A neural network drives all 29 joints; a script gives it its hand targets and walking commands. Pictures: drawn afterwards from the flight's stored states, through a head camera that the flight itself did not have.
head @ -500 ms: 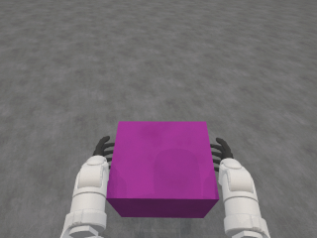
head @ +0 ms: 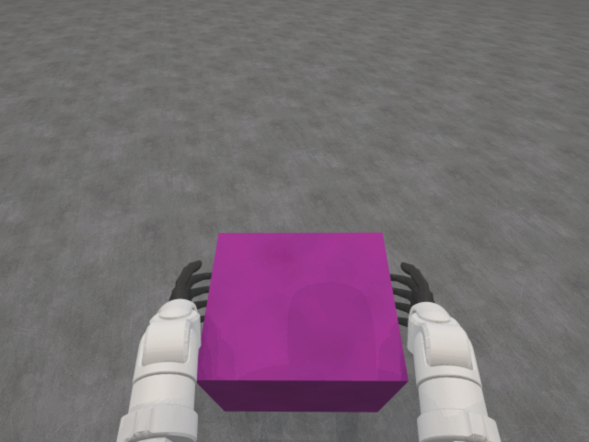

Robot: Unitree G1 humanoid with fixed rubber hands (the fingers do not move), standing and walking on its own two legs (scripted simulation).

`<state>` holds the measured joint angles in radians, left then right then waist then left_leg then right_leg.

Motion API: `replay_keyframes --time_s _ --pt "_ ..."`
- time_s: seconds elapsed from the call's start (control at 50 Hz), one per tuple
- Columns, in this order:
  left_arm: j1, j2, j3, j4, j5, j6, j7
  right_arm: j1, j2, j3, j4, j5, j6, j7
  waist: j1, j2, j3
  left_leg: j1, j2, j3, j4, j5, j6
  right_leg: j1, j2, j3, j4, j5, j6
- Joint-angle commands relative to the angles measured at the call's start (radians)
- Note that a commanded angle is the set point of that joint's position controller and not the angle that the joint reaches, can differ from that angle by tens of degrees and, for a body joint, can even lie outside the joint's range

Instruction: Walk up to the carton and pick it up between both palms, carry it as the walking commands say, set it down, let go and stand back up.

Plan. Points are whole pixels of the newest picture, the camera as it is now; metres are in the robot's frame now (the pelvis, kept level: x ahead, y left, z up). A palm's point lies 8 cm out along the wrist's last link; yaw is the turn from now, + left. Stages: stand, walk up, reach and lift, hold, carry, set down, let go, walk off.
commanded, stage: reach and lift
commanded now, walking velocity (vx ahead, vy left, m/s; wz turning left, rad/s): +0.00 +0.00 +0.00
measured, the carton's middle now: (300, 325) +0.31 +0.01 -0.04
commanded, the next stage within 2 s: hold in 0.08 s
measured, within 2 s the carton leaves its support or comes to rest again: neither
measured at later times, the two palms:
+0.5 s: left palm (180, 315) +0.27 +0.18 +0.04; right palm (420, 318) +0.28 -0.16 +0.04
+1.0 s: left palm (186, 318) +0.27 +0.17 +0.03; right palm (427, 325) +0.27 -0.17 +0.03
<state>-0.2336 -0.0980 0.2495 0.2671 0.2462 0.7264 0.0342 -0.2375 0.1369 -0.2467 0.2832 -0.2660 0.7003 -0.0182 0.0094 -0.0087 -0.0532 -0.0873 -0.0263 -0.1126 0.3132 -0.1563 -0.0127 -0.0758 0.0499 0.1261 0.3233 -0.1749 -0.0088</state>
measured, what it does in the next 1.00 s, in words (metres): stands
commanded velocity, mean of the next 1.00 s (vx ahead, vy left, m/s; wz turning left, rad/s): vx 0.00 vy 0.00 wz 0.00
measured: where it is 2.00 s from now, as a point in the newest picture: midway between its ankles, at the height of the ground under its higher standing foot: outside the picture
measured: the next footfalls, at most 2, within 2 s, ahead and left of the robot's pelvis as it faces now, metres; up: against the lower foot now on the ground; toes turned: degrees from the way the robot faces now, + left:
right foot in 1.90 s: -0.05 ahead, -0.12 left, +0.00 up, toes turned -19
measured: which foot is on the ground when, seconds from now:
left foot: down 0.00-1.00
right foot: down 0.00-1.00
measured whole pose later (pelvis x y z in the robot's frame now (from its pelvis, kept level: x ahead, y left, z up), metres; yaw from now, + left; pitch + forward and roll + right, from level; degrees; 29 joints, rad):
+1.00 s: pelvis +0.00 +0.00 +0.00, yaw +0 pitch -4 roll +0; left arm -0.20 -0.12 0.25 0.24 0.25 0.72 0.04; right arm -0.20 0.12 -0.24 0.25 -0.26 0.71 0.01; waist 0.00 0.00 -0.05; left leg -0.09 -0.03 -0.10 0.32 -0.15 -0.01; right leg -0.08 0.05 0.13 0.32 -0.17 0.00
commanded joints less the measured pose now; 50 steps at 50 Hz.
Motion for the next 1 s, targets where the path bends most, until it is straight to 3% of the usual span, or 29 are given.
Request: replay_keyframes --time_s 0.0,0.04,0.08,0.12,0.16,0.24,0.32,0.42,0.44,0.46,0.48,0.5,0.52,0.56,0.58,0.6,0.66,0.68,0.72,0.76,0.78,0.8,0.84,0.86,0.88,0.9,0.94,0.96,0.98 --pt "-0.608 -0.944 -0.597 -0.075 -0.270 -0.061 -0.376 -0.594 0.907 0.563 -0.057 0.295 -0.043 0.365 0.002 0.040 -0.284 0.123 -0.059 0.066 -0.025 0.151 -0.006 0.009 0.046 -0.050 -0.046 0.129 0.004" --pt "-0.664 -0.941 -0.647 -0.162 -0.309 -0.073 -0.379 -0.545 0.935 0.605 -0.073 0.315 -0.039 0.357 -0.012 0.018 -0.301 0.104 -0.071 0.064 -0.014 0.203 -0.001 0.044 0.046 -0.051 -0.042 0.189 0.014" --pt "-0.620 -0.961 -0.629 -0.107 -0.313 -0.070 -0.382 -0.643 0.915 0.626 -0.163 0.326 -0.054 0.353 0.004 -0.028 -0.362 0.135 -0.071 0.066 -0.001 0.224 0.004 0.065 0.042 -0.047 -0.034 0.205 0.016" --pt "-0.584 -0.921 -0.615 -0.120 -0.277 -0.053 -0.382 -0.590 0.913 0.610 -0.145 0.324 -0.036 0.352 0.030 0.047 -0.296 0.105 -0.077 0.071 -0.022 0.180 -0.002 0.046 0.046 -0.047 -0.048 0.184 0.014" --pt "-0.582 -0.936 -0.614 -0.117 -0.297 -0.063 -0.378 -0.581 0.925 0.619 -0.116 0.339 -0.036 0.360 0.012 -0.018 -0.279 0.087 -0.067 0.070 -0.020 0.177 0.006 0.047 0.044 -0.053 -0.047 0.163 0.014" --pt "-0.599 -0.922 -0.623 -0.122 -0.291 -0.060 -0.384 -0.525 0.922 0.598 -0.073 0.315 -0.029 0.352 -0.008 0.054 -0.254 0.084 -0.074 0.071 -0.027 0.162 0.002 0.042 0.039 -0.046 -0.054 0.175 0.011" --pt "-0.618 -0.927 -0.613 -0.089 -0.303 -0.064 -0.389 -0.566 0.942 0.604 -0.060 0.316 -0.034 0.357 -0.008 -0.042 -0.284 0.088 -0.066 0.068 -0.012 0.140 0.009 0.048 0.038 -0.052 -0.049 0.135 0.021" --pt "-0.620 -0.953 -0.627 -0.135 -0.299 -0.061 -0.383 -0.562 0.941 0.603 -0.087 0.327 -0.031 0.362 -0.007 0.023 -0.292 0.124 -0.061 0.061 -0.016 0.161 -0.003 0.011 0.049 -0.054 -0.043 0.151 0.010" --pt "-0.562 -0.934 -0.596 -0.078 -0.267 -0.056 -0.384 -0.619 0.914 0.604 -0.110 0.330 -0.041 0.364 0.028 0.021 -0.299 0.107 -0.064 0.068 -0.016 0.161 -0.002 0.033 0.050 -0.054 -0.042 0.134 0.010" --pt "-0.616 -0.939 -0.614 -0.081 -0.284 -0.055 -0.381 -0.536 0.909 0.572 -0.026 0.304 -0.037 0.363 -0.027 0.059 -0.235 0.093 -0.065 0.067 -0.033 0.135 -0.006 0.022 0.045 -0.055 -0.052 0.136 0.008" --pt "-0.606 -0.941 -0.616 -0.092 -0.291 -0.059 -0.385 -0.610 0.913 0.606 -0.111 0.329 -0.048 0.363 0.013 0.020 -0.279 0.087 -0.061 0.063 -0.031 0.151 0.002 0.046 0.049 -0.052 -0.043 0.148 0.008" --pt "-0.639 -0.936 -0.651 -0.159 -0.299 -0.063 -0.388 -0.579 0.923 0.594 -0.095 0.325 -0.046 0.368 -0.008 0.078 -0.305 0.096 -0.072 0.064 -0.024 0.159 -0.008 0.058 0.047 -0.053 -0.043 0.154 0.006" --pt "-0.645 -0.946 -0.648 -0.125 -0.310 -0.056 -0.388 -0.585 0.914 0.592 -0.085 0.316 -0.035 0.365 -0.011 0.018 -0.304 0.110 -0.067 0.063 -0.021 0.158 -0.008 0.029 0.052 -0.057 -0.053 0.128 0.010" --pt "-0.584 -0.938 -0.612 -0.083 -0.285 -0.053 -0.390 -0.601 0.898 0.591 -0.106 0.308 -0.038 0.363 0.008 0.038 -0.275 0.099 -0.068 0.066 -0.026 0.142 -0.003 0.043 0.043 -0.052 -0.054 0.134 0.009" --pt "-0.586 -0.952 -0.617 -0.083 -0.287 -0.050 -0.386 -0.555 0.904 0.574 -0.079 0.314 -0.032 0.368 -0.015 0.074 -0.270 0.116 -0.063 0.065 -0.031 0.182 -0.009 0.031 0.047 -0.054 -0.051 0.173 0.005" --pt "-0.552 -0.956 -0.609 -0.076 -0.287 -0.053 -0.384 -0.580 0.903 0.599 -0.100 0.326 -0.034 0.366 -0.005 0.005 -0.259 0.103 -0.059 0.059 -0.031 0.205 -0.009 0.032 0.056 -0.056 -0.047 0.184 0.008" --pt "-0.602 -0.944 -0.599 -0.075 -0.298 -0.063 -0.385 -0.604 0.903 0.597 -0.092 0.315 -0.033 0.364 -0.003 -0.023 -0.246 0.121 -0.055 0.064 -0.027 0.161 0.005 0.014 0.045 -0.050 -0.051 0.148 0.011" --pt "-0.613 -0.965 -0.644 -0.131 -0.303 -0.066 -0.381 -0.559 0.903 0.599 -0.100 0.316 -0.044 0.362 -0.013 0.068 -0.321 0.139 -0.063 0.058 -0.021 0.258 -0.009 0.056 0.052 -0.050 -0.041 0.218 0.006" --pt "-0.604 -0.976 -0.677 -0.187 -0.343 -0.063 -0.376 -0.529 0.908 0.619 -0.130 0.329 -0.038 0.360 -0.018 -0.004 -0.381 0.188 -0.062 0.054 -0.012 0.300 -0.014 0.039 0.062 -0.063 -0.039 0.236 0.013" --pt "-0.532 -0.966 -0.645 -0.111 -0.298 -0.046 -0.367 -0.534 0.887 0.591 -0.120 0.321 -0.042 0.355 -0.020 0.027 -0.303 0.169 -0.059 0.059 -0.020 0.285 -0.016 0.019 0.053 -0.051 -0.054 0.218 0.007" --pt "-0.543 -0.958 -0.672 -0.181 -0.312 -0.059 -0.370 -0.484 0.880 0.598 -0.126 0.322 -0.045 0.358 -0.029 0.043 -0.310 0.186 -0.057 0.039 -0.021 0.329 -0.021 0.005 0.061 -0.058 -0.057 0.227 0.005" --pt "-0.529 -0.954 -0.655 -0.144 -0.301 -0.053 -0.371 -0.545 0.880 0.614 -0.157 0.335 -0.050 0.352 -0.001 0.081 -0.331 0.132 -0.066 0.048 -0.022 0.316 -0.018 0.062 0.057 -0.052 -0.053 0.239 0.009" --pt "-0.534 -0.961 -0.624 -0.094 -0.281 -0.044 -0.362 -0.535 0.872 0.589 -0.108 0.315 -0.036 0.363 -0.022 0.063 -0.212 0.100 -0.062 0.063 -0.045 0.170 -0.011 0.023 0.052 -0.057 -0.055 0.155 0.000" --pt "-0.568 -0.942 -0.615 -0.115 -0.283 -0.065 -0.366 -0.593 0.878 0.600 -0.116 0.319 -0.042 0.367 -0.009 -0.019 -0.258 0.118 -0.061 0.060 -0.034 0.131 -0.004 -0.001 0.055 -0.058 -0.055 0.099 0.007" --pt "-0.608 -0.955 -0.639 -0.125 -0.281 -0.060 -0.367 -0.562 0.880 0.576 -0.072 0.312 -0.038 0.373 -0.026 0.068 -0.265 0.116 -0.061 0.057 -0.033 0.116 -0.011 0.004 0.048 -0.057 -0.054 0.091 0.000" --pt "-0.608 -0.930 -0.623 -0.121 -0.291 -0.064 -0.375 -0.626 0.881 0.616 -0.139 0.328 -0.049 0.371 0.016 0.035 -0.275 0.067 -0.075 0.068 -0.028 0.116 -0.002 0.037 0.041 -0.047 -0.058 0.101 0.008" --pt "-0.615 -0.920 -0.644 -0.149 -0.298 -0.072 -0.375 -0.604 0.902 0.623 -0.140 0.326 -0.049 0.373 0.012 -0.031 -0.340 0.099 -0.066 0.062 -0.021 0.136 0.006 0.056 0.043 -0.048 -0.046 0.121 0.016" --pt "-0.615 -0.924 -0.643 -0.140 -0.300 -0.071 -0.371 -0.569 0.902 0.621 -0.098 0.333 -0.049 0.370 0.007 0.035 -0.294 0.076 -0.071 0.075 -0.018 0.147 0.001 0.042 0.036 -0.045 -0.041 0.146 0.011" --pt "-0.581 -0.934 -0.628 -0.113 -0.298 -0.071 -0.374 -0.628 0.918 0.644 -0.150 0.338 -0.056 0.362 0.011 -0.047 -0.318 0.091 -0.072 0.080 -0.015 0.153 0.012 0.046 0.037 -0.049 -0.040 0.151 0.025"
